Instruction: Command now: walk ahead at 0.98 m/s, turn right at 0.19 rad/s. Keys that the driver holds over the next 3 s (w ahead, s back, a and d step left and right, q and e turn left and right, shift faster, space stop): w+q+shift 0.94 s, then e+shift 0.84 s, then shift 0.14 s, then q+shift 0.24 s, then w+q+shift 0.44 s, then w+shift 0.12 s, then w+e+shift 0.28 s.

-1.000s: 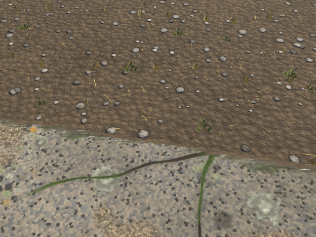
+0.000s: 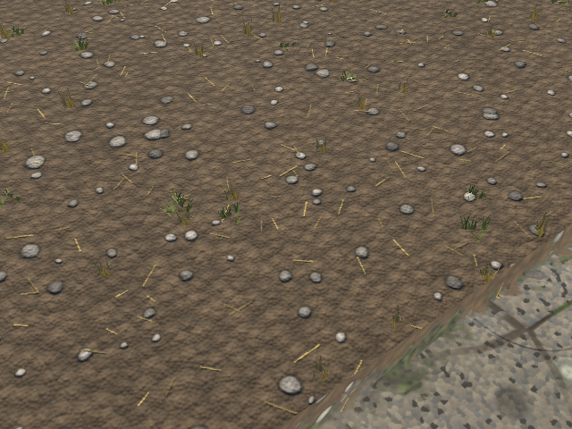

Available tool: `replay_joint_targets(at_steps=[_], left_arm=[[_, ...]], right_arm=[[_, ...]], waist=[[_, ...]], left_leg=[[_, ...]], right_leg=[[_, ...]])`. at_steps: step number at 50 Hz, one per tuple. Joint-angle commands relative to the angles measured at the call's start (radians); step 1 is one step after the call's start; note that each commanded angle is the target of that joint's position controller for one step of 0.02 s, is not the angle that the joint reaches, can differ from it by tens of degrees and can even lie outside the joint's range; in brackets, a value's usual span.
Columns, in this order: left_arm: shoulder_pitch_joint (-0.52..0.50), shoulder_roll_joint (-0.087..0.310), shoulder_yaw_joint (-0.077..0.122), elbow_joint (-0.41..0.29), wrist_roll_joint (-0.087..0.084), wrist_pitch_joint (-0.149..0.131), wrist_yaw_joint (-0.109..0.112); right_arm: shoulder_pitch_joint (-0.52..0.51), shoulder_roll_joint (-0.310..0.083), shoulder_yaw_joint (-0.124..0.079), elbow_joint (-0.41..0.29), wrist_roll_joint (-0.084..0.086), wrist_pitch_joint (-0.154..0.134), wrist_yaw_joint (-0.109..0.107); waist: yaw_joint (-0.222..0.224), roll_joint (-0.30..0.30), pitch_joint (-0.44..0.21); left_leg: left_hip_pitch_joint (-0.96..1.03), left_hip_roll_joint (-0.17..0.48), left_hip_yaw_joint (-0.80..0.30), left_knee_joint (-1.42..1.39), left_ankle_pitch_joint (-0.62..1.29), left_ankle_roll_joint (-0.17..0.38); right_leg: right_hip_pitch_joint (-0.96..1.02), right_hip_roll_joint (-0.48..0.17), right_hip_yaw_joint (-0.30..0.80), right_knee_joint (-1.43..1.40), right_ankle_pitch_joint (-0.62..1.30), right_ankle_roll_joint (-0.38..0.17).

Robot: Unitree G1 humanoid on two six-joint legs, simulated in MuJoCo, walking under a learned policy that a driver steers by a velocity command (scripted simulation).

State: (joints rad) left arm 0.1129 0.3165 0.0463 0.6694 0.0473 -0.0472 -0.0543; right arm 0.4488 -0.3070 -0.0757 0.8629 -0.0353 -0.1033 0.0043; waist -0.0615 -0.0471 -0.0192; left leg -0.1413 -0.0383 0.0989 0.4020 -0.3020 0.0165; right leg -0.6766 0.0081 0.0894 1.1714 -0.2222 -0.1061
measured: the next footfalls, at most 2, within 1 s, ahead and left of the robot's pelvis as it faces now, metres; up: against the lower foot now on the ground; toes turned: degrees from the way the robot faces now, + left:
right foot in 0.20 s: +0.38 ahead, -0.13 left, +0.00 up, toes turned +3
left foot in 0.68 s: +0.76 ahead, +0.14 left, -0.12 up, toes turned +33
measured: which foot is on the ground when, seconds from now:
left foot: down 0.00-0.20, up 0.22-0.66, down 0.68-1.00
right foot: up 0.00-0.18, down 0.20-0.68, up 0.70-1.00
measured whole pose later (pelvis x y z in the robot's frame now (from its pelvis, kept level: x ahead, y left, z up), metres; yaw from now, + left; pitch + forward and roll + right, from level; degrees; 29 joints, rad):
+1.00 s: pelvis +0.89 +0.17 -0.14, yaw +44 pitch -1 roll +1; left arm -0.01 0.24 -0.01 0.69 0.03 -0.09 -0.01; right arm 0.45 -0.30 -0.08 0.94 0.00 -0.07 0.02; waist -0.11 0.02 0.07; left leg 0.05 -0.18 -0.17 0.46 -0.46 0.14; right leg -0.61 -0.10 0.10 0.64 -0.01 0.04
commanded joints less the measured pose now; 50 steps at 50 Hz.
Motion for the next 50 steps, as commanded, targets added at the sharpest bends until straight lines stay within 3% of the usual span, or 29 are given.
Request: replay_joint_targets(at_steps=[1, 4, 7, 9, 10, 11, 12, 13, 14, 18, 20, 22, 23, 26, 28, 31, 33, 34, 35, 36, 37, 38, 39, 40, 42, 44, 45, 47, 50], left_arm=[[-0.078, 0.006, -0.027, -0.116, 0.006, -0.006, -0.019], [-0.175, -0.01, -0.047, -0.13, -0.01, -0.019, -0.044], [-0.156, 0.041, -0.031, -0.113, -0.009, -0.025, -0.018], [0.124, 0.105, 0.005, -0.025, 0.003, -0.036, 0.015], [0.27, 0.185, 0.032, 0.002, 0.027, -0.039, 0.036], [0.339, 0.255, 0.049, -0.002, 0.054, -0.047, 0.051], [0.349, 0.232, 0.05, 0.007, 0.023, -0.038, 0.05], [0.255, 0.154, 0.035, 0.022, 0.008, -0.039, 0.049], [0.205, 0.101, 0.028, 0.036, -0.002, -0.046, 0.047], [0.194, 0.023, 0.013, 0.096, -0.032, -0.075, 0.045], [0.213, 0.045, 0.022, 0.132, -0.043, -0.083, 0.048], [0.233, 0.048, 0.022, 0.154, -0.029, -0.097, 0.051], [0.209, 0.003, 0.011, 0.175, -0.038, -0.113, 0.055], [0.184, 0.044, 0.01, 0.183, -0.04, -0.141, 0.069], [0.229, 0.072, 0.011, 0.202, -0.024, -0.132, 0.078], [0.357, 0.11, 0.008, 0.247, -0.028, -0.083, 0.099], [0.345, 0.142, 0.013, 0.257, -0.02, -0.038, 0.11], [0.277, 0.148, 0.026, 0.242, -0.022, -0.028, 0.101], [0.189, 0.08, 0.026, 0.222, -0.026, -0.025, 0.079], [0.23, 0.021, -0.001, 0.112, -0.009, -0.045, 0.089], [0.215, 0.032, -0.018, 0.076, 0.001, -0.06, 0.085], [0.127, 0.065, -0.025, 0.02, -0.014, -0.075, 0.079], [0.092, 0.099, -0.016, 0.051, 0.0, -0.076, 0.075], [0.083, 0.117, -0.007, 0.047, 0.017, -0.073, 0.07], [0.003, 0.091, -0.011, 0.021, 0.025, -0.033, 0.06], [-0.052, 0.03, -0.033, -0.013, 0.012, -0.03, 0.049], [-0.042, 0.019, -0.035, -0.007, -0.01, -0.031, 0.044], [-0.043, 0.031, -0.026, -0.005, -0.037, -0.033, 0.042], [0.029, 0.028, -0.02, 0.034, -0.004, -0.053, 0.053]], right_arm=[[-0.065, -0.05, 0.012, -0.056, 0.017, -0.034, 0.007], [-0.025, -0.106, 0.005, -0.047, 0.04, -0.032, 0.017], [0.04, -0.181, -0.006, -0.02, 0.035, -0.018, 0.015], [0.065, -0.214, -0.01, 0.002, 0.032, 0.001, 0.005], [0.05, -0.172, 0.003, -0.018, 0.031, 0.002, 0.011], [0.127, 0.005, 0.035, -0.06, 0.052, 0.0, 0.013], [0.081, -0.05, 0.023, -0.089, 0.074, 0.002, 0.008], [-0.029, -0.09, 0.01, -0.1, 0.061, 0.01, 0.003], [-0.063, -0.068, 0.016, -0.095, 0.048, 0.014, 0.008], [-0.088, -0.004, 0.014, -0.095, 0.015, 0.085, 0.03], [-0.184, 0.005, 0.016, -0.135, -0.003, 0.104, 0.052], [-0.232, 0.004, 0.014, -0.154, -0.003, 0.103, 0.074], [-0.258, -0.006, 0.006, -0.167, 0.003, 0.089, 0.077], [-0.313, -0.008, 0.014, -0.16, 0.002, 0.069, 0.115], [-0.35, -0.024, 0.017, -0.152, 0.002, 0.069, 0.121], [-0.367, -0.049, 0.016, -0.132, -0.035, 0.079, 0.076], [-0.098, -0.084, -0.003, -0.053, -0.045, 0.081, 0.049], [0.16, -0.13, -0.041, 0.036, -0.013, 0.083, 0.029], [0.169, -0.212, -0.066, 0.067, -0.014, 0.075, 0.012], [0.164, -0.34, -0.081, 0.077, 0.006, 0.077, 0.013], [0.169, -0.297, -0.072, 0.051, 0.024, 0.075, 0.012], [0.147, -0.287, -0.078, 0.043, 0.015, 0.083, -0.006], [0.05, -0.222, -0.064, 0.026, 0.003, 0.088, -0.007], [0.001, -0.195, -0.047, 0.004, 0.005, 0.064, -0.009], [-0.089, -0.154, -0.029, -0.009, 0.027, 0.033, -0.018], [-0.146, -0.183, -0.035, -0.028, 0.017, 0.014, -0.014], [-0.167, -0.177, -0.039, -0.036, 0.018, 0.01, -0.004], [-0.154, -0.18, -0.047, -0.039, 0.034, 0.011, 0.017], [-0.004, -0.164, -0.044, 0.036, 0.052, 0.021, 0.013]], waist=[[0.091, 0.082, 0.141], [0.063, 0.068, 0.151], [0.072, 0.081, 0.101], [0.206, 0.104, -0.081], [0.27, 0.068, -0.176], [0.209, -0.149, -0.353], [0.221, -0.169, -0.402], [0.182, -0.06, -0.204], [0.153, -0.023, -0.095], [0.058, -0.04, 0.038], [0.059, -0.028, 0.091], [0.057, -0.019, 0.098], [0.019, 0.008, 0.126], [-0.002, 0.039, 0.1], [0.015, 0.05, 0.147], [0.031, 0.04, 0.154], [-0.092, -0.013, 0.053], [-0.211, 0.055, -0.07], [-0.205, 0.239, 0.061], [-0.058, 0.314, -0.024], [-0.055, 0.075, -0.192], [-0.071, 0.075, -0.171], [-0.03, -0.061, -0.051], [0.026, -0.017, 0.021], [0.107, -0.11, 0.175], [0.114, -0.043, 0.166], [0.11, 0.013, 0.133], [0.078, 0.044, 0.088], [0.05, 0.025, 0.047]], left_leg=[[-0.077, 0.251, -0.247, -0.324, 0.067, 0.162], [-0.227, 0.221, -0.172, -0.411, 0.29, 0.155], [0.011, 0.249, -0.155, -0.237, 0.731, 0.148], [0.001, 0.216, -0.13, 0.186, 0.882, 0.117], [-0.204, 0.162, -0.11, 0.496, 0.605, 0.099], [-0.491, 0.049, -0.13, 0.882, -0.17, 0.091], [-0.583, 0.027, -0.18, 1.019, -0.124, 0.108], [-0.629, 0.091, -0.189, 0.974, 0.002, 0.113], [-0.608, 0.126, -0.186, 0.901, 0.054, 0.106], [-0.525, 0.191, -0.182, 0.748, 0.043, 0.073], [-0.597, 0.193, -0.143, 0.713, 0.119, 0.066], [-0.619, 0.178, -0.115, 0.657, 0.311, 0.073], [-0.616, 0.177, -0.14, 0.506, 0.474, 0.088], [-0.285, 0.112, -0.035, 0.263, 0.935, 0.13], [-0.281, 0.088, 0.018, 0.205, 0.929, 0.143], [-0.282, -0.007, 0.143, 0.139, 0.721, 0.163], [-0.041, -0.014, 0.121, 0.107, 0.561, 0.213], [0.265, 0.001, 0.026, 0.041, 0.592, 0.253], [0.393, 0.058, -0.07, 0.025, 0.591, 0.312], [0.689, 0.193, -0.287, 0.33, 1.202, 0.352], [0.76, 0.258, -0.5, 0.244, 1.011, 0.45], [0.714, 0.334, -0.757, -0.015, 0.412, 0.529], [0.522, 0.336, -0.789, -0.141, 0.055, 0.47], [0.347, 0.358, -0.845, -0.126, 0.093, 0.469], [-0.127, 0.268, -0.702, -0.193, 0.195, 0.418], [-0.352, 0.147, -0.553, -0.204, 0.289, 0.359], [-0.402, 0.09, -0.487, -0.188, 0.306, 0.318], [-0.357, 0.039, -0.438, -0.132, 0.352, 0.259], [-0.062, 0.031, -0.372, 0.09, 0.786, 0.176]], right_leg=[[-0.104, -0.075, 0.025, -0.21, 0.135, 0.021], [0.239, -0.051, -0.134, -0.434, 0.267, 0.024], [0.3, 0.003, -0.15, -0.538, 0.137, 0.015], [0.66, 0.051, -0.142, -0.598, 0.059, 0.001], [0.888, -0.127, 0.03, -0.603, -0.129, -0.024], [1.135, -0.427, 0.468, -0.679, -0.526, -0.053], [1.061, -0.484, 0.726, -0.87, -0.515, -0.083], [0.918, -0.414, 0.532, -0.872, -0.391, -0.06], [0.787, -0.378, 0.381, -0.872, -0.208, -0.054], [0.585, -0.307, 0.07, -0.958, 0.082, -0.021], [0.601, -0.297, -0.045, -0.984, 0.26, -0.035], [0.617, -0.278, -0.156, -0.947, 0.343, -0.038], [0.602, -0.224, -0.215, -0.954, 0.295, 0.01], [0.435, -0.177, -0.366, -0.946, 0.098, 0.078], [0.51, -0.198, -0.396, -0.884, 0.163, 0.078], [0.735, -0.223, -0.424, -0.609, 0.694, 0.097], [0.739, -0.27, -0.388, -0.165, 0.99, 0.072], [0.605, -0.209, -0.365, 0.238, 0.871, 0.07], [0.206, -0.029, -0.334, 0.689, -0.211, 0.072], [-0.173, -0.023, -0.179, 0.765, -0.423, 0.105], [-0.252, -0.059, -0.065, 0.653, -0.342, 0.116], [-0.369, -0.051, -0.02, 0.536, -0.34, 0.133], [-0.346, -0.102, -0.013, 0.429, -0.295, 0.117], [-0.281, -0.122, 0.046, 0.314, -0.223, 0.129], [-0.025, -0.183, 0.057, 0.007, -0.194, 0.202], [0.231, -0.164, 0.001, -0.259, -0.018, 0.208], [0.362, -0.132, -0.023, -0.343, 0.105, 0.195], [0.465, -0.08, -0.07, -0.443, 0.259, 0.171], [0.487, 0.007, -0.144, -0.622, 0.325, 0.106]])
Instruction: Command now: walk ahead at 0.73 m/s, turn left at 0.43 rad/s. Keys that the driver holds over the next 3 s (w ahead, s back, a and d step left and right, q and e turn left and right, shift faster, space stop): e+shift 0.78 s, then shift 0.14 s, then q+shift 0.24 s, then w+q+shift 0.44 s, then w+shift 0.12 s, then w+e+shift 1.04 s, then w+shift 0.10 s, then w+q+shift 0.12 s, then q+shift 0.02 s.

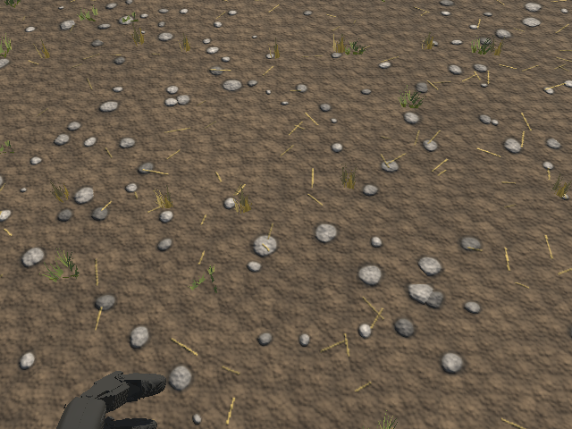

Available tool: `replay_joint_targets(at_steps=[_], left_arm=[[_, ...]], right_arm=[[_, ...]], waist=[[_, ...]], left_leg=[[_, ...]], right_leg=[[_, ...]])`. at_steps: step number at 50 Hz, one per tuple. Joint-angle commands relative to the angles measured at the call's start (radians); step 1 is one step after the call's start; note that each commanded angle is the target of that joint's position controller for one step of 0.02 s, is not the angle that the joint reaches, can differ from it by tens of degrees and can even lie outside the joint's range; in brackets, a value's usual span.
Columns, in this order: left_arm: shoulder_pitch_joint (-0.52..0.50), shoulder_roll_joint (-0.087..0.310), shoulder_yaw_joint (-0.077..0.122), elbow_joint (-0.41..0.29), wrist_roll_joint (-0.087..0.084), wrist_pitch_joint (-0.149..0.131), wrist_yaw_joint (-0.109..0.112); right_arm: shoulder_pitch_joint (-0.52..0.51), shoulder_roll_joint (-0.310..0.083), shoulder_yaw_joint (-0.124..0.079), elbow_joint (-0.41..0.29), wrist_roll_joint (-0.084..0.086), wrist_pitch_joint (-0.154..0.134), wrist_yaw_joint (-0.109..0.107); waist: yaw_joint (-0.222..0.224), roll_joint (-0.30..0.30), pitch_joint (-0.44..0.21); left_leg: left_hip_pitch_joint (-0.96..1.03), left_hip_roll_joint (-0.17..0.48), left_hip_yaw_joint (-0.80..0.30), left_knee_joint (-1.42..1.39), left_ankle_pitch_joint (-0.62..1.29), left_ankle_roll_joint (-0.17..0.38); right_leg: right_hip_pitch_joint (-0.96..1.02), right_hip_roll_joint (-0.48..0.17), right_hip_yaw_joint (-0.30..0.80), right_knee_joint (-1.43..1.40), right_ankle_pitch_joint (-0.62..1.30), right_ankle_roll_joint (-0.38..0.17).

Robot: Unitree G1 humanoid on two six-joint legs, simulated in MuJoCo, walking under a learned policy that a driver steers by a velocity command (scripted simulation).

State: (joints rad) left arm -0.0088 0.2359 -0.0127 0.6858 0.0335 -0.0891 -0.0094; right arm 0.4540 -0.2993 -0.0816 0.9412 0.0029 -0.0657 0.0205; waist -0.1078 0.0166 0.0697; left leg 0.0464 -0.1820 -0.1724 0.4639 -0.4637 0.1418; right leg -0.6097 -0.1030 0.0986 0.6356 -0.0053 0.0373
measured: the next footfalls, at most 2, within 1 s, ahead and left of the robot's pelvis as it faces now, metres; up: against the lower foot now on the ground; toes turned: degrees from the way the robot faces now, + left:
right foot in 0.04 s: +0.26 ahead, -0.17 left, +0.00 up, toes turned +2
left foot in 0.46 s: +0.36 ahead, +0.01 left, +0.00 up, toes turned -18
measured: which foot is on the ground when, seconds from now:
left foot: down 0.00-0.04, up 0.06-0.44, down 0.46-0.88, up 0.90-1.00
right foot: up 0.00-0.02, down 0.04-0.46, up 0.48-0.88, down 0.90-1.00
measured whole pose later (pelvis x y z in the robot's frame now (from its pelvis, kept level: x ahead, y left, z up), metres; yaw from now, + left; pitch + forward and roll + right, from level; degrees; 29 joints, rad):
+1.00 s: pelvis +0.23 -0.08 +0.02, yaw -38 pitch +0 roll +1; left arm 0.12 0.27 0.04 0.68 0.02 0.05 -0.02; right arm 0.27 -0.32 -0.06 0.77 -0.01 0.06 0.00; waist -0.05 0.05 0.07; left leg -0.42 0.08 0.08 0.92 -0.45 -0.03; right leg -0.23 0.02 -0.02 0.51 -0.28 -0.05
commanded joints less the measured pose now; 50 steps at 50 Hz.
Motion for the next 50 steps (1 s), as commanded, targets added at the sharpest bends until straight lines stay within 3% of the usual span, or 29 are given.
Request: replay_joint_targets(at_steps=[1, 2, 3, 4, 5, 6, 7, 9, 13, 18, 21, 22, 23, 24, 25, 26, 27, 28, 31, 35, 40, 42, 43, 44, 45, 46, 47, 49, 50], left_arm=[[0.294, 0.13, 0.054, 0.065, 0.015, -0.02, 0.013], [0.46, 0.18, 0.073, 0.111, 0.02, -0.032, 0.015], [0.573, 0.288, 0.097, 0.142, 0.034, -0.038, 0.009], [0.558, 0.304, 0.106, 0.161, 0.003, -0.023, -0.01], [0.406, 0.231, 0.099, 0.128, -0.019, -0.015, -0.014], [0.318, 0.166, 0.084, 0.117, -0.023, -0.01, -0.017], [0.329, 0.134, 0.073, 0.138, -0.026, -0.004, -0.016], [0.354, 0.109, 0.063, 0.175, -0.029, 0.004, -0.006], [0.36, 0.201, 0.095, 0.176, -0.013, 0.023, 0.001], [0.337, 0.202, 0.115, 0.13, -0.02, 0.074, -0.001], [0.295, 0.211, 0.132, 0.097, -0.023, 0.1, 0.005], [0.297, 0.192, 0.132, 0.089, -0.031, 0.106, 0.008], [0.35, 0.124, 0.117, 0.074, -0.044, 0.106, 0.009], [0.453, 0.066, 0.106, 0.059, -0.053, 0.111, 0.015], [0.447, 0.162, 0.123, 0.073, -0.013, 0.12, 0.017], [0.4, 0.186, 0.135, 0.078, -0.005, 0.127, 0.011], [0.38, 0.172, 0.136, 0.08, -0.002, 0.137, 0.003], [0.377, 0.162, 0.136, 0.077, -0.003, 0.148, -0.006], [0.336, 0.147, 0.128, 0.047, -0.021, 0.167, -0.027], [0.222, 0.132, 0.111, -0.017, -0.027, 0.179, -0.049], [0.145, 0.135, 0.1, -0.074, -0.038, 0.182, -0.064], [0.155, 0.139, 0.1, -0.08, -0.036, 0.175, -0.061], [0.198, 0.135, 0.1, -0.067, -0.029, 0.167, -0.054], [0.24, 0.161, 0.104, -0.048, -0.014, 0.154, -0.04], [0.271, 0.256, 0.12, -0.047, -0.001, 0.139, -0.023], [0.268, 0.382, 0.15, -0.065, -0.011, 0.134, -0.014], [0.289, 0.289, 0.133, -0.056, -0.02, 0.133, -0.008], [0.124, 0.134, 0.069, -0.055, -0.014, 0.13, 0.01], [0.081, 0.1, 0.052, -0.055, -0.017, 0.121, 0.023]], right_arm=[[-0.018, -0.179, -0.037, -0.034, 0.006, -0.016, -0.009], [-0.048, -0.155, -0.029, -0.039, -0.002, -0.022, -0.015], [0.055, -0.014, -0.005, -0.054, 0.012, -0.023, -0.025], [0.148, -0.021, 0.002, -0.059, 0.016, -0.022, -0.034], [0.072, -0.047, 0.006, -0.055, -0.014, -0.011, -0.04], [-0.042, -0.065, 0.008, -0.084, -0.032, -0.007, -0.031], [-0.134, -0.072, 0.008, -0.111, -0.048, -0.002, -0.024], [-0.185, -0.036, 0.024, -0.144, -0.063, 0.023, -0.009], [-0.256, -0.009, 0.056, -0.194, -0.028, 0.039, -0.021], [-0.359, -0.048, 0.066, -0.234, -0.011, 0.061, -0.039], [-0.316, -0.052, 0.067, -0.23, -0.009, 0.046, -0.053], [-0.284, -0.068, 0.063, -0.223, -0.015, 0.033, -0.06], [-0.255, -0.133, 0.049, -0.232, -0.029, 0.025, -0.07], [-0.326, -0.201, 0.039, -0.267, -0.029, 0.038, -0.073], [-0.323, -0.16, 0.033, -0.265, -0.02, 0.052, -0.074], [-0.351, -0.088, 0.05, -0.277, -0.016, 0.053, -0.075], [-0.388, -0.055, 0.057, -0.282, -0.017, 0.055, -0.074], [-0.405, -0.051, 0.058, -0.289, -0.023, 0.054, -0.075], [-0.355, -0.051, 0.051, -0.282, -0.029, 0.052, -0.074], [-0.275, -0.091, 0.028, -0.264, -0.035, 0.053, -0.065], [-0.254, -0.15, -0.001, -0.262, -0.04, 0.055, -0.035], [-0.234, -0.171, -0.01, -0.252, -0.029, 0.06, -0.024], [-0.244, -0.172, -0.012, -0.249, -0.016, 0.067, -0.021], [-0.209, -0.16, -0.012, -0.236, -0.01, 0.074, -0.016], [-0.154, -0.091, 0.004, -0.249, -0.019, 0.085, -0.007], [-0.209, -0.046, 0.022, -0.31, -0.028, 0.104, -0.024], [-0.254, -0.094, 0.015, -0.292, -0.026, 0.118, -0.033], [-0.195, -0.066, 0.021, -0.232, 0.005, 0.117, -0.021], [-0.158, -0.077, 0.017, -0.2, -0.009, 0.118, -0.015]], waist=[[0.17, -0.027, -0.098], [0.258, -0.01, -0.158], [0.217, -0.276, -0.288], [0.167, -0.364, -0.4], [0.131, -0.197, -0.255], [0.128, -0.115, -0.176], [0.137, -0.072, -0.131], [0.106, -0.097, -0.121], [0.079, -0.095, -0.162], [0.091, -0.132, -0.171], [0.063, -0.141, -0.126], [0.058, -0.117, -0.109], [0.082, 0.021, -0.154], [0.149, 0.229, -0.176], [0.139, 0.179, -0.168], [0.146, 0.105, -0.117], [0.158, 0.074, -0.074], [0.167, 0.098, -0.075], [0.151, 0.109, -0.102], [0.102, 0.131, -0.118], [0.078, 0.172, -0.136], [0.086, 0.181, -0.144], [0.121, 0.155, -0.149], [0.14, 0.072, -0.152], [0.13, -0.201, -0.157], [0.151, -0.343, -0.134], [0.189, -0.185, -0.156], [0.088, -0.165, -0.104], [0.072, -0.196, -0.104]], left_leg=[[-0.203, 0.169, -0.073, 0.207, 1.049, 0.016], [-0.241, 0.137, -0.035, 0.453, 0.965, -0.015], [-0.451, -0.015, 0.06, 0.925, 0.137, -0.078], [-0.611, -0.073, 0.014, 1.057, -0.074, -0.085], [-0.673, 0.03, 0.007, 1.02, 0.001, -0.083], [-0.67, 0.087, 0.061, 0.933, 0.047, -0.09], [-0.652, 0.119, 0.093, 0.861, 0.05, -0.098], [-0.584, 0.161, 0.108, 0.718, 0.06, -0.12], [-0.482, 0.143, 0.148, 0.455, 0.1, -0.164], [-0.353, 0.115, 0.133, 0.286, 0.246, -0.16], [-0.246, 0.114, 0.103, 0.067, 0.277, -0.152], [-0.186, 0.158, 0.079, -0.047, 0.315, -0.141], [-0.098, 0.378, -0.091, -0.131, 0.26, -0.097], [-0.071, 0.617, -0.344, -0.211, 0.314, 0.006], [-0.143, 0.629, -0.358, -0.227, 0.304, 0.073], [-0.192, 0.564, -0.267, -0.228, 0.299, 0.071], [-0.24, 0.5, -0.149, -0.229, 0.332, 0.057], [-0.243, 0.46, -0.062, -0.22, 0.404, 0.048], [-0.196, 0.433, 0.087, -0.176, 0.624, 0.056], [-0.125, 0.48, 0.153, -0.162, 0.606, 0.068], [-0.185, 0.502, 0.261, -0.102, 0.585, 0.029], [-0.186, 0.509, 0.267, -0.042, 0.608, 0.008], [-0.221, 0.495, 0.296, 0.023, 0.591, -0.027], [-0.304, 0.467, 0.333, 0.113, 0.503, -0.091], [-0.521, 0.365, 0.402, 0.362, 0.087, -0.162], [-0.666, 0.234, 0.324, 0.499, -0.18, -0.198], [-0.632, 0.267, 0.223, 0.582, -0.143, -0.193], [-0.536, 0.272, 0.178, 0.519, 0.015, -0.174], [-0.489, 0.254, 0.194, 0.496, 0.071, -0.171]], right_leg=[[0.524, 0.145, -0.173, -0.11, 0.122, -0.057], [0.647, 0.097, -0.141, -0.114, 0.152, -0.079], [0.861, -0.234, 0.265, -0.058, 0.564, -0.222], [0.935, -0.317, 0.657, -0.208, 0.539, -0.326], [0.805, -0.266, 0.535, -0.228, 0.383, -0.312], [0.704, -0.203, 0.415, -0.238, 0.386, -0.292], [0.627, -0.149, 0.336, -0.248, 0.511, -0.275], [0.533, -0.093, 0.264, -0.261, 0.622, -0.263], [0.418, -0.053, 0.217, -0.267, 0.746, -0.273], [0.3, 0.016, 0.269, -0.253, 0.358, -0.205], [0.255, 0.055, 0.361, -0.195, 0.112, -0.16], [0.22, 0.089, 0.364, -0.146, -0.017, -0.123], [0.166, 0.141, 0.277, 0.011, -0.31, -0.079], [0.055, 0.29, 0.052, 0.218, -0.663, -0.058], [0.045, 0.202, -0.013, 0.376, -0.609, -0.045], [0.049, 0.162, -0.016, 0.432, -0.534, -0.037], [0.059, 0.14, -0.022, 0.471, -0.481, -0.022], [0.063, 0.131, -0.041, 0.516, -0.445, -0.009], [0.054, 0.117, -0.079, 0.539, -0.401, 0.019], [0.056, 0.08, -0.103, 0.388, -0.391, 0.026], [0.252, 0.097, -0.184, 0.136, -0.416, -0.015], [0.318, 0.12, -0.192, 0.012, -0.402, -0.041], [0.401, 0.136, -0.196, -0.127, -0.311, -0.058], [0.515, 0.125, -0.138, -0.272, -0.193, -0.072], [0.652, -0.124, 0.181, -0.368, -0.029, -0.117], [0.569, -0.324, 0.36, -0.32, 0.33, -0.285], [0.571, -0.283, 0.244, -0.29, 0.407, -0.317], [0.496, -0.14, 0.041, -0.312, 0.339, -0.236], [0.494, -0.105, -0.019, -0.316, 0.364, -0.211]])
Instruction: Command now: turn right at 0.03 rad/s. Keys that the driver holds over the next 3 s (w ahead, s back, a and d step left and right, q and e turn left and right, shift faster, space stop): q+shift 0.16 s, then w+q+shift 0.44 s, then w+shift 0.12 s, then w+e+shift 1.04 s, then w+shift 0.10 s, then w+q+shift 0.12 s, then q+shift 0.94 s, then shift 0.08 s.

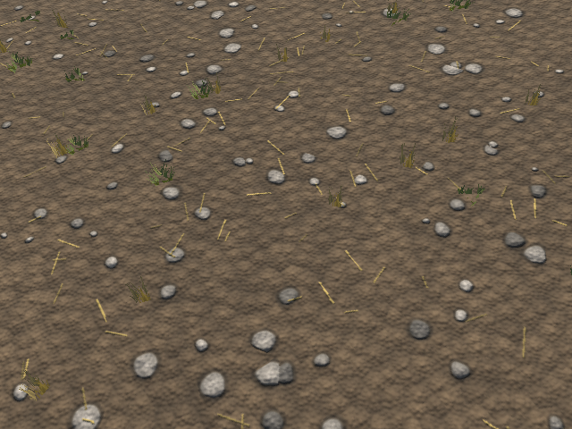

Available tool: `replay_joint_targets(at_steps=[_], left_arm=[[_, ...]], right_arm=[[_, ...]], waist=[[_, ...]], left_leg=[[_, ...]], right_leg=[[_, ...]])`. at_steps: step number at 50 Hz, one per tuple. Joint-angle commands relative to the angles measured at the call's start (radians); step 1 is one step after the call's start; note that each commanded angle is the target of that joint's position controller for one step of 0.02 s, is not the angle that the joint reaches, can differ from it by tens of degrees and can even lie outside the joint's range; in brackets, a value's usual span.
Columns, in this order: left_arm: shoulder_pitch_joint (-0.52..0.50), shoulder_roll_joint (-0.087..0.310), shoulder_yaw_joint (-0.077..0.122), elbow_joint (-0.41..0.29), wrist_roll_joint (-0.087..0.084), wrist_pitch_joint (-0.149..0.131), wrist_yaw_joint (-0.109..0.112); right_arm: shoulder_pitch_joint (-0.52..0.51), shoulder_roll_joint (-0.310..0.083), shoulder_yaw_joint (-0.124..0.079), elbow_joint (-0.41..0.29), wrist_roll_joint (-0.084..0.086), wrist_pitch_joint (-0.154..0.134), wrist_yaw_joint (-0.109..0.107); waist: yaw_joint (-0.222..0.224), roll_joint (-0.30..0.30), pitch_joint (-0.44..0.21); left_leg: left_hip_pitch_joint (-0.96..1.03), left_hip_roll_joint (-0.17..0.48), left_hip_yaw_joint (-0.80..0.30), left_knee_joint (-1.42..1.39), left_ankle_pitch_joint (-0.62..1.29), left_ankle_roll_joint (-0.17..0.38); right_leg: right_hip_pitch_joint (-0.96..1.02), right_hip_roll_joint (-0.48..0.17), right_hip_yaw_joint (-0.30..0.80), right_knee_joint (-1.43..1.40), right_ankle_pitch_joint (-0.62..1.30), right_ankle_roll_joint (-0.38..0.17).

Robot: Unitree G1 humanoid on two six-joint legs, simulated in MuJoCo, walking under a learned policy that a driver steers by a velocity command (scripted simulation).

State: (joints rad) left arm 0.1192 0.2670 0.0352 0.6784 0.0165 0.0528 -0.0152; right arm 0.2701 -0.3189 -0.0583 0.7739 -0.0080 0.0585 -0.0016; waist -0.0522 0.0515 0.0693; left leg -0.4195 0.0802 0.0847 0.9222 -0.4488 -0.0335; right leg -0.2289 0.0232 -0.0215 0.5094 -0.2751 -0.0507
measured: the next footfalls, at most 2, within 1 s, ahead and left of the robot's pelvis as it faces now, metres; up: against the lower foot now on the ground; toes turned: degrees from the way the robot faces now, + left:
left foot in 0.46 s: +0.02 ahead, +0.14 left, +0.00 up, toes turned +25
right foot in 0.88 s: +0.50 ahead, +0.24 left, +0.00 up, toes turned +32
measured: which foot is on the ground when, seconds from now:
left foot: up 0.00-0.44, down 0.46-0.90, up 0.92-1.00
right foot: down 0.00-0.44, up 0.46-0.86, down 0.88-1.00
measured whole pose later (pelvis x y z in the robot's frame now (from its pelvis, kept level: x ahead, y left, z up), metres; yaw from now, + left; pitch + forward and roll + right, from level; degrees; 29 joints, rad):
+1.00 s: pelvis +0.37 +0.24 -0.02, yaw +28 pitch +0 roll -3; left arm 0.27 0.32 0.06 0.81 0.02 -0.04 -0.03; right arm 0.28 -0.29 -0.02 0.83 -0.04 -0.10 0.02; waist 0.03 0.03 0.04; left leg -0.25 -0.06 -0.06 1.32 -0.27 0.07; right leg -0.41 0.15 -0.04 0.58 -0.18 -0.11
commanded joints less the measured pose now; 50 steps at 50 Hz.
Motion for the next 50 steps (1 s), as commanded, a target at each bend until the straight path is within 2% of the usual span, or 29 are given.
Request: replay_joint_targets(at_steps=[1, 4, 8, 10, 12, 15, 19, 21, 22, 23, 24, 25, 27, 28, 29, 32, 35, 37, 39, 41, 42, 43, 44, 45, 46, 47, 48, 49, 50], left_arm=[[-0.052, 0.044, -0.009, -0.041, 0.003, -0.028, 0.037], [-0.007, 0.125, 0.014, -0.015, 0.0, -0.024, 0.048], [0.011, 0.122, 0.019, -0.002, 0.005, -0.015, 0.054], [0.069, 0.156, 0.035, 0.009, 0.016, -0.024, 0.045], [0.078, 0.178, 0.048, 0.013, 0.018, -0.04, 0.037], [0.069, 0.18, 0.06, 0.019, 0.022, -0.068, 0.03], [0.016, 0.193, 0.071, 0.014, 0.021, -0.087, 0.02], [-0.03, 0.204, 0.075, 0.009, 0.011, -0.079, 0.017], [-0.048, 0.182, 0.068, 0.004, 0.014, -0.078, 0.019], [-0.096, 0.109, 0.04, -0.023, 0.024, -0.076, 0.015], [-0.177, 0.033, 0.012, -0.115, 0.028, -0.084, 0.002], [-0.22, 0.094, 0.016, -0.135, 0.052, -0.102, -0.009], [-0.116, 0.158, 0.025, -0.083, 0.043, -0.128, -0.028], [-0.079, 0.177, 0.028, -0.063, 0.054, -0.125, -0.032], [-0.058, 0.181, 0.028, -0.047, 0.058, -0.115, -0.036], [-0.112, 0.146, 0.013, -0.06, 0.041, -0.088, -0.041], [-0.2, 0.1, -0.008, -0.086, 0.028, -0.092, -0.049], [-0.26, 0.089, -0.016, -0.111, 0.019, -0.097, -0.052], [-0.272, 0.099, -0.015, -0.119, 0.012, -0.099, -0.05], [-0.196, 0.12, -0.005, -0.098, 0.009, -0.099, -0.035], [-0.093, 0.146, 0.006, -0.07, 0.006, -0.098, -0.026], [0.096, 0.176, 0.021, -0.013, 0.0, -0.096, -0.014], [0.334, 0.199, 0.039, 0.062, -0.004, -0.091, 0.0], [0.466, 0.285, 0.072, 0.093, 0.012, -0.091, 0.015], [0.473, 0.315, 0.089, 0.119, 0.004, -0.087, 0.004], [0.319, 0.26, 0.077, 0.099, 0.0, -0.09, -0.013], [0.272, 0.23, 0.075, 0.09, -0.006, -0.097, -0.016], [0.282, 0.183, 0.065, 0.112, -0.004, -0.102, -0.013], [0.28, 0.151, 0.053, 0.137, -0.001, -0.107, -0.004]], right_arm=[[0.066, -0.06, -0.007, -0.001, -0.005, -0.003, 0.013], [0.05, -0.078, -0.02, -0.004, 0.003, 0.002, 0.025], [0.011, -0.051, -0.018, -0.032, -0.003, 0.013, 0.03], [-0.036, -0.063, -0.02, -0.066, -0.012, 0.016, 0.05], [-0.088, -0.082, -0.031, -0.099, -0.012, 0.015, 0.076], [-0.102, -0.055, -0.032, -0.109, 0.005, 0.006, 0.095], [-0.084, -0.038, -0.029, -0.107, 0.018, -0.005, 0.103], [0.007, -0.029, -0.026, -0.075, 0.007, -0.014, 0.099], [0.136, -0.057, -0.037, -0.02, -0.002, -0.022, 0.087], [0.326, -0.143, -0.065, 0.045, -0.009, -0.033, 0.065], [0.291, -0.233, -0.069, -0.001, -0.01, -0.047, 0.052], [0.209, -0.219, -0.066, -0.041, -0.007, -0.049, 0.036], [0.14, -0.185, -0.055, -0.062, -0.009, -0.062, 0.018], [0.127, -0.182, -0.05, -0.067, -0.003, -0.072, 0.015], [0.117, -0.169, -0.043, -0.07, 0.0, -0.085, 0.014], [0.156, -0.152, -0.038, -0.04, 0.007, -0.118, 0.018], [0.185, -0.132, -0.032, -0.012, 0.009, -0.138, 0.016], [0.205, -0.143, -0.032, 0.011, 0.015, -0.149, 0.011], [0.201, -0.147, -0.028, 0.032, 0.014, -0.159, 0.01], [0.194, -0.166, -0.026, 0.052, 0.0, -0.166, 0.009], [0.196, -0.185, -0.031, 0.063, -0.016, -0.161, 0.005], [0.176, -0.198, -0.036, 0.067, -0.036, -0.15, -0.003], [0.119, -0.198, -0.037, 0.061, -0.047, -0.136, -0.013], [0.153, -0.124, -0.014, 0.033, -0.032, -0.14, -0.008], [0.148, -0.046, 0.007, 0.008, -0.011, -0.165, 0.016], [0.062, -0.079, 0.016, -0.027, -0.026, -0.183, 0.016], [-0.012, -0.104, 0.019, -0.045, -0.03, -0.195, 0.019], [-0.057, -0.101, 0.027, -0.062, -0.041, -0.2, 0.022], [-0.087, -0.084, 0.034, -0.095, -0.056, -0.19, 0.023]], waist=[[0.015, -0.223, -0.117], [0.044, -0.181, -0.088], [0.07, -0.171, -0.049], [0.108, -0.204, -0.061], [0.11, -0.198, -0.022], [0.08, -0.134, 0.004], [0.039, -0.138, -0.018], [-0.023, -0.097, -0.03], [-0.079, -0.007, -0.051], [-0.168, 0.233, -0.08], [-0.132, 0.342, -0.023], [-0.124, 0.155, 0.016], [-0.037, 0.025, 0.002], [-0.012, 0.0, -0.016], [0.001, 0.001, -0.018], [0.005, -0.014, 0.039], [-0.023, 0.003, 0.06], [-0.044, 0.03, 0.069], [-0.039, 0.037, 0.078], [0.006, 0.056, 0.013], [0.059, 0.08, -0.059], [0.149, 0.102, -0.152], [0.274, 0.067, -0.239], [0.28, -0.106, -0.328], [0.215, -0.391, -0.402], [0.166, -0.263, -0.268], [0.157, -0.122, -0.205], [0.134, -0.021, -0.133], [0.089, -0.013, -0.076]], left_leg=[[0.036, -0.035, -0.076, 0.022, 0.076, 0.003], [-0.001, -0.071, -0.072, 0.028, 0.049, 0.011], [-0.036, -0.047, -0.049, -0.003, 0.012, 0.014], [-0.072, -0.031, -0.027, -0.035, 0.01, 0.032], [-0.136, -0.02, -0.033, -0.053, 0.0, 0.055], [-0.129, -0.002, -0.04, -0.113, 0.002, 0.1], [0.061, -0.024, 0.031, -0.248, 0.029, 0.152], [0.241, -0.068, 0.1, -0.373, 0.118, 0.174], [0.408, -0.105, 0.079, -0.418, 0.083, 0.197], [0.582, 0.014, -0.187, -0.514, -0.135, 0.262], [0.634, 0.201, -0.775, -0.708, -0.397, 0.376], [0.615, 0.257, -0.811, -0.772, -0.348, 0.396], [0.551, 0.185, -0.636, -0.733, -0.144, 0.354], [0.517, 0.142, -0.581, -0.745, -0.097, 0.334], [0.477, 0.108, -0.542, -0.771, -0.07, 0.322], [0.417, 0.057, -0.461, -0.82, 0.104, 0.319], [0.38, 0.016, -0.368, -0.829, 0.32, 0.292], [0.393, 0.042, -0.34, -0.869, 0.459, 0.277], [0.44, 0.069, -0.285, -0.894, 0.591, 0.246], [0.51, 0.08, -0.205, -0.79, 1.061, 0.207], [0.555, 0.089, -0.175, -0.657, 1.312, 0.191], [0.553, 0.098, -0.15, -0.45, 1.481, 0.183], [0.449, 0.082, -0.1, -0.153, 1.472, 0.167], [0.135, -0.001, -0.077, 0.281, 1.134, 0.132], [-0.169, -0.223, -0.111, 0.619, 0.192, 0.08], [-0.316, -0.18, -0.21, 0.654, 0.147, 0.104], [-0.314, -0.111, -0.24, 0.61, 0.19, 0.107], [-0.272, -0.071, -0.229, 0.501, 0.198, 0.11], [-0.239, -0.044, -0.232, 0.417, 0.174, 0.092]], right_leg=[[0.106, -0.22, 0.052, -0.19, 0.663, -0.114], [0.15, -0.267, 0.037, -0.171, 0.596, -0.126], [0.15, -0.321, 0.05, -0.176, 0.416, -0.154], [0.174, -0.358, 0.131, -0.303, -0.16, -0.16], [0.196, -0.397, 0.2, -0.385, -0.417, -0.15], [0.198, -0.41, 0.148, -0.417, -0.395, -0.117], [0.101, -0.372, -0.018, -0.388, -0.318, -0.064], [-0.004, -0.322, -0.132, -0.266, -0.328, -0.027], [-0.119, -0.252, -0.21, -0.061, -0.278, 0.0], [-0.337, -0.145, -0.292, 0.38, -0.226, 0.034], [-0.735, 0.022, -0.123, 0.638, -0.346, 0.077], [-0.847, -0.049, 0.037, 0.715, -0.251, 0.083], [-0.749, -0.108, 0.057, 0.651, -0.06, 0.089], [-0.683, -0.114, 0.052, 0.604, -0.028, 0.096], [-0.627, -0.112, 0.047, 0.571, 0.01, 0.106], [-0.614, -0.095, 0.004, 0.46, 0.108, 0.119], [-0.533, -0.07, -0.036, 0.267, 0.234, 0.109], [-0.468, -0.065, -0.063, 0.158, 0.302, 0.076], [-0.402, -0.06, -0.087, 0.076, 0.322, 0.017], [-0.26, 0.008, -0.13, 0.061, 0.253, -0.042], [-0.167, 0.052, -0.14, 0.086, 0.182, -0.064], [-0.01, 0.094, -0.147, 0.117, 0.097, -0.084], [0.218, 0.088, -0.136, 0.093, 0.057, -0.105], [0.503, -0.073, 0.151, 0.089, -0.252, -0.192], [0.615, -0.276, 0.791, -0.169, -0.507, -0.312], [0.518, -0.281, 0.938, -0.282, -0.474, -0.326], [0.403, -0.278, 0.823, -0.273, -0.406, -0.323], [0.256, -0.243, 0.735, -0.292, -0.312, -0.294], [0.135, -0.205, 0.665, -0.3, -0.249, -0.279]])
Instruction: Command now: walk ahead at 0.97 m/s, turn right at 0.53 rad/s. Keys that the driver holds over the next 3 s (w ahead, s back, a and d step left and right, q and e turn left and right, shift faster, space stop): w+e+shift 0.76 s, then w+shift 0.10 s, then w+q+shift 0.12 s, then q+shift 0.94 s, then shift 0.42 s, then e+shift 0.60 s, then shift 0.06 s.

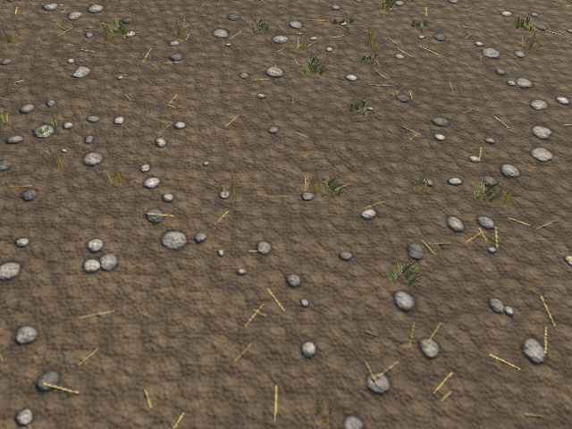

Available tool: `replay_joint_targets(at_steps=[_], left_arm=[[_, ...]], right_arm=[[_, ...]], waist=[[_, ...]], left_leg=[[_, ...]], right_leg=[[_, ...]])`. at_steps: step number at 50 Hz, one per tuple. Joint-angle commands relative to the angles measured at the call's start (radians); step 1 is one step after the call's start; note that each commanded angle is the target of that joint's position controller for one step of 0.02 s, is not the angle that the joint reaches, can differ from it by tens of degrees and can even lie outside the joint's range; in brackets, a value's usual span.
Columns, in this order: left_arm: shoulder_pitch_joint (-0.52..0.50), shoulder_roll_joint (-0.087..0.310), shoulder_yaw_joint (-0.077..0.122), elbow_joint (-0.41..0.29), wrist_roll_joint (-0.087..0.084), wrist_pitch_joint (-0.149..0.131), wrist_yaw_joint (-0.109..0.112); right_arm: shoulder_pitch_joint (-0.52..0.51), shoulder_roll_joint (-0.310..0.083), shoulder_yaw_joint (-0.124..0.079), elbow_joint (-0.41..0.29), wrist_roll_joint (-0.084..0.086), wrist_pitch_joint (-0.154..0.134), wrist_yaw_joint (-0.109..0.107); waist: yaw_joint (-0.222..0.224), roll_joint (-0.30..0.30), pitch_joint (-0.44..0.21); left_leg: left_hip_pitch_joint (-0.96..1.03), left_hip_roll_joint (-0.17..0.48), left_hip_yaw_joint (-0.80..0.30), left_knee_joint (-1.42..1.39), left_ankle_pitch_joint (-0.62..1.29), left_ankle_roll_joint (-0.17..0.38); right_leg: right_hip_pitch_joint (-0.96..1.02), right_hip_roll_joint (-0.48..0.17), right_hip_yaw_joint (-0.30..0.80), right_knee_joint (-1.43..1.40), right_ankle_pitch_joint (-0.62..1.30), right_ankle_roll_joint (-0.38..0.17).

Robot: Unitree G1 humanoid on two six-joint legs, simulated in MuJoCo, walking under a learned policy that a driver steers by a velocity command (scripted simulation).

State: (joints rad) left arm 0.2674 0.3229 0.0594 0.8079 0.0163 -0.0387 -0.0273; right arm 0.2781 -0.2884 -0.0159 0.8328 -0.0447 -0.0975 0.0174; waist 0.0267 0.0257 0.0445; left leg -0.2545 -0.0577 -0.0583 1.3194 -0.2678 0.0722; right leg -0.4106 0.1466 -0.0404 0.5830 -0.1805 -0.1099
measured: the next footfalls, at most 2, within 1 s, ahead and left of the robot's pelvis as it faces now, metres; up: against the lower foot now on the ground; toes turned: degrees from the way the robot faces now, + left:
left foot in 0.30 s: +0.49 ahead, +0.15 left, +0.00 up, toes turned -17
right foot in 0.74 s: +0.79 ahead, -0.20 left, +0.00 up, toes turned -43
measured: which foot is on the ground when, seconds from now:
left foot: up 0.00-0.28, down 0.30-0.74, up 0.76-1.00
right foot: down 0.00-0.32, up 0.34-0.72, down 0.74-1.00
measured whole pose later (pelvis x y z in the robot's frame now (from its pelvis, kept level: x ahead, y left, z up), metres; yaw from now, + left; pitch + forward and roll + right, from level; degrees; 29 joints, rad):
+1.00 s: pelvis +0.84 -0.22 +0.01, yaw -46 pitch +0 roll -2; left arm 0.43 0.30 0.04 0.85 0.01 -0.08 -0.02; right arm 0.14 -0.24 0.02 0.65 -0.04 -0.05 0.03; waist 0.03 0.01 0.04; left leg -0.75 0.18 -0.02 0.94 -0.11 0.00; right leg -0.01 0.21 0.01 0.31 -0.29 -0.17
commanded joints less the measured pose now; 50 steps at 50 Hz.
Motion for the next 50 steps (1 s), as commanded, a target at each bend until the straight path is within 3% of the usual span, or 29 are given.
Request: replay_joint_targets(at_steps=[1, 4, 8, 12, 13, 14, 15, 16, 17, 18, 19, 20, 21, 22, 24, 28, 31, 33, 35, 36, 37, 38, 39, 40, 41, 42, 44, 46, 50], left_arm=[[0.115, 0.082, 0.02, 0.018, 0.005, -0.02, 0.013], [0.104, 0.116, 0.027, 0.009, -0.004, -0.043, 0.015], [0.097, 0.149, 0.052, -0.023, -0.017, -0.055, 0.009], [0.167, 0.174, 0.069, -0.012, -0.027, -0.047, 0.01], [0.176, 0.187, 0.072, -0.008, -0.022, -0.043, 0.013], [0.174, 0.199, 0.074, -0.004, -0.016, -0.043, 0.01], [0.141, 0.199, 0.073, -0.009, -0.015, -0.049, 0.004], [0.102, 0.092, 0.044, -0.046, -0.014, -0.064, 0.01], [0.173, -0.007, 0.011, -0.12, -0.059, -0.063, 0.009], [0.117, 0.056, 0.009, -0.09, -0.031, -0.039, 0.02], [0.031, 0.083, 0.017, -0.089, -0.009, -0.027, 0.012], [-0.015, 0.074, 0.017, -0.092, -0.002, -0.018, -0.001], [-0.063, 0.058, 0.016, -0.109, 0.014, -0.006, -0.017], [-0.058, 0.034, 0.01, -0.124, 0.018, 0.01, -0.03], [-0.118, 0.005, -0.003, -0.164, 0.016, 0.034, -0.044], [-0.236, 0.008, -0.026, -0.243, 0.014, 0.039, -0.066], [-0.34, 0.011, -0.044, -0.271, 0.014, 0.038, -0.082], [-0.31, 0.037, -0.038, -0.251, 0.014, 0.034, -0.078], [-0.094, 0.094, -0.014, -0.189, 0.014, 0.029, -0.061], [0.12, 0.136, 0.011, -0.124, 0.013, 0.025, -0.046], [0.241, 0.177, 0.042, -0.065, 0.005, 0.023, -0.018], [0.161, 0.264, 0.065, -0.072, -0.015, 0.039, 0.007], [0.137, 0.337, 0.078, -0.129, 0.019, 0.049, 0.009], [0.143, 0.275, 0.074, -0.134, 0.012, 0.052, 0.024], [0.096, 0.215, 0.059, -0.113, 0.011, 0.042, 0.034], [0.055, 0.177, 0.046, -0.101, 0.011, 0.024, 0.037], [0.02, 0.103, 0.014, -0.091, 0.005, -0.017, 0.042], [0.045, 0.098, 0.01, -0.06, 0.0, -0.052, 0.031], [0.096, 0.077, 0.004, -0.026, -0.016, -0.089, 0.004]], right_arm=[[-0.1, -0.098, 0.001, -0.164, -0.034, -0.016, 0.004], [-0.155, -0.078, 0.022, -0.213, -0.038, 0.021, 0.008], [-0.341, -0.045, 0.048, -0.284, 0.01, 0.017, 0.03], [-0.35, -0.091, 0.027, -0.286, 0.012, 0.01, 0.015], [-0.308, -0.113, 0.015, -0.276, 0.012, 0.006, 0.005], [-0.191, -0.145, -0.004, -0.243, 0.009, -0.001, -0.008], [-0.011, -0.189, -0.026, -0.206, 0.002, -0.008, -0.025], [0.237, -0.276, -0.06, -0.181, -0.021, -0.009, -0.05], [0.185, -0.351, -0.078, -0.178, -0.032, 0.003, -0.046], [0.081, -0.257, -0.075, -0.192, -0.025, 0.012, -0.042], [0.03, -0.158, -0.052, -0.2, -0.017, 0.013, -0.037], [0.023, -0.116, -0.042, -0.179, -0.019, 0.013, -0.031], [0.042, -0.099, -0.036, -0.149, -0.016, 0.011, -0.033], [0.062, -0.092, -0.034, -0.122, -0.007, 0.003, -0.031], [0.096, -0.055, -0.027, -0.079, 0.018, -0.015, -0.017], [0.053, -0.075, -0.032, -0.053, 0.021, -0.036, -0.016], [0.078, -0.117, -0.039, -0.027, 0.017, -0.037, -0.022], [0.137, -0.176, -0.052, -0.02, 0.017, -0.026, -0.034], [0.115, -0.24, -0.069, -0.032, 0.011, 0.006, -0.05], [0.064, -0.254, -0.073, -0.055, 0.008, 0.021, -0.051], [0.054, -0.228, -0.072, -0.059, -0.001, 0.03, -0.038], [0.053, -0.086, -0.036, -0.102, -0.019, 0.023, -0.021], [0.097, -0.118, -0.032, -0.223, 0.016, 0.002, -0.023], [-0.001, -0.158, -0.027, -0.226, 0.009, -0.021, -0.022], [0.001, -0.159, -0.024, -0.208, 0.014, -0.025, -0.022], [0.0, -0.144, -0.02, -0.193, 0.0, -0.015, -0.025], [0.061, -0.108, -0.008, -0.16, -0.025, 0.03, -0.015], [-0.002, -0.069, 0.002, -0.18, -0.014, 0.052, 0.001], [-0.193, -0.016, 0.02, -0.223, 0.028, 0.041, 0.028]], waist=[[-0.028, 0.008, -0.009], [-0.061, -0.035, 0.066], [0.0, -0.056, 0.076], [0.038, -0.059, 0.014], [0.019, -0.057, -0.028], [-0.041, -0.027, -0.111], [-0.14, -0.009, -0.215], [-0.233, 0.105, -0.368], [-0.127, 0.421, -0.468], [-0.112, 0.252, -0.309], [-0.123, 0.108, -0.198], [-0.111, 0.026, -0.117], [-0.099, 0.029, -0.073], [-0.076, 0.082, -0.056], [-0.056, 0.087, -0.03], [-0.01, 0.06, 0.027], [-0.013, 0.003, 0.099], [0.011, 0.033, 0.041], [0.139, 0.074, -0.085], [0.234, 0.08, -0.176], [0.253, -0.009, -0.215], [0.136, -0.239, -0.147], [0.083, -0.244, -0.381], [0.114, -0.052, -0.302], [0.049, 0.03, -0.122], [-0.009, 0.083, -0.052], [-0.085, 0.098, 0.0], [-0.08, 0.056, 0.044], [-0.004, 0.016, 0.095]], left_leg=[[-0.373, 0.108, -0.079, -0.039, -0.038, -0.033], [-0.358, 0.157, -0.031, -0.254, -0.047, -0.088], [-0.104, 0.125, 0.04, -0.633, 0.293, -0.126], [-0.054, 0.086, 0.035, -0.793, 0.296, -0.117], [0.005, 0.06, 0.042, -0.819, 0.21, -0.107], [0.144, 0.036, 0.055, -0.841, 0.132, -0.092], [0.37, 0.093, 0.018, -0.812, 0.066, -0.068], [0.607, 0.348, -0.234, -0.831, -0.313, -0.03], [0.716, 0.572, -0.803, -1.067, -0.599, 0.062], [0.586, 0.532, -0.766, -1.08, -0.645, 0.076], [0.479, 0.477, -0.559, -1.049, -0.476, 0.06], [0.371, 0.43, -0.392, -1.055, -0.237, 0.043], [0.311, 0.377, -0.265, -1.066, -0.093, 0.017], [0.284, 0.366, -0.189, -1.067, 0.0, 0.004], [0.269, 0.35, -0.065, -1.081, 0.208, -0.014], [0.184, 0.293, 0.169, -1.163, 0.418, -0.033], [0.167, 0.253, 0.312, -1.197, 0.653, -0.059], [0.244, 0.266, 0.337, -1.075, 1.119, -0.074], [0.263, 0.308, 0.322, -0.757, 1.375, -0.075], [0.169, 0.326, 0.294, -0.489, 1.344, -0.059], [-0.038, 0.241, 0.289, -0.129, 0.756, -0.061], [-0.359, 0.067, 0.271, 0.272, -0.208, -0.084], [-0.63, 0.036, 0.041, 0.423, -0.243, -0.098], [-0.681, 0.094, -0.019, 0.323, -0.128, -0.091], [-0.64, 0.142, -0.006, 0.202, -0.063, -0.087], [-0.55, 0.177, 0.003, 0.122, -0.062, -0.092], [-0.391, 0.223, -0.001, -0.005, -0.091, -0.111], [-0.378, 0.249, 0.03, -0.158, -0.045, -0.117], [-0.295, 0.211, 0.127, -0.567, 0.378, -0.037]], right_leg=[[0.218, -0.286, 0.622, -0.388, -0.304, -0.209], [0.033, -0.249, 0.53, -0.452, -0.24, -0.227], [-0.111, -0.176, 0.426, -0.513, -0.091, -0.146], [0.144, -0.208, 0.46, -0.376, 0.163, -0.091], [0.195, -0.209, 0.458, -0.281, 0.3, -0.074], [0.217, -0.174, 0.423, -0.098, 0.438, -0.05], [0.116, -0.122, 0.378, 0.153, 0.419, -0.026], [-0.041, -0.076, 0.292, 0.495, 0.092, -0.022], [-0.317, -0.01, 0.179, 0.747, -0.316, 0.0], [-0.432, -0.12, 0.147, 0.833, -0.214, -0.01], [-0.443, -0.161, 0.124, 0.803, -0.142, -0.009], [-0.414, -0.194, 0.12, 0.758, -0.105, 0.001], [-0.399, -0.215, 0.121, 0.731, -0.099, 0.006], [-0.397, -0.229, 0.114, 0.723, -0.095, 0.014], [-0.437, -0.245, 0.096, 0.723, -0.076, 0.016], [-0.394, -0.234, 0.027, 0.541, 0.117, 0.012], [-0.25, -0.185, -0.104, 0.264, 0.18, -0.031], [-0.1, -0.099, -0.177, 0.2, 0.149, -0.063], [0.14, -0.038, -0.163, 0.188, 0.06, -0.1], [0.376, -0.031, -0.102, 0.151, 0.033, -0.14], [0.618, -0.052, -0.006, 0.078, -0.01, -0.171], [0.681, -0.218, 0.285, 0.09, 0.083, -0.212], [0.949, -0.402, 0.767, -0.132, -0.056, -0.404], [0.842, -0.424, 0.833, -0.303, -0.223, -0.351], [0.633, -0.404, 0.743, -0.349, -0.213, -0.307], [0.457, -0.364, 0.651, -0.352, -0.131, -0.275], [0.208, -0.297, 0.492, -0.374, 0.016, -0.246], [0.116, -0.256, 0.366, -0.426, 0.089, -0.224], [0.133, -0.162, 0.104, -0.483, 0.448, -0.093]])
Over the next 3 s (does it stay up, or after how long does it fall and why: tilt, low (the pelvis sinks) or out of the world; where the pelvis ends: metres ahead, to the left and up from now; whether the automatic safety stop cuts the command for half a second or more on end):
stays up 1.14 -0.55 0.03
